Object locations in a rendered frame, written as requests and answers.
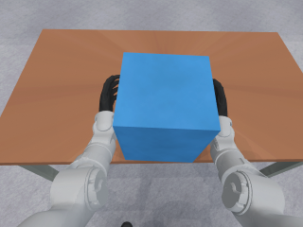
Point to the robot right upper arm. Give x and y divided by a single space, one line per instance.
256 201

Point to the robot left upper arm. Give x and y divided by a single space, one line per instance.
76 194

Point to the robot left hand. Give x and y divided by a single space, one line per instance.
107 97

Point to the table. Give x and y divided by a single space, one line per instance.
49 117

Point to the right robot forearm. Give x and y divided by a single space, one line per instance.
225 155

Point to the left robot forearm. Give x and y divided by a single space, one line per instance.
101 148

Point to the robot right hand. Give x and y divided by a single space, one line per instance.
220 98

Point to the carton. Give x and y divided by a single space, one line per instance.
166 108

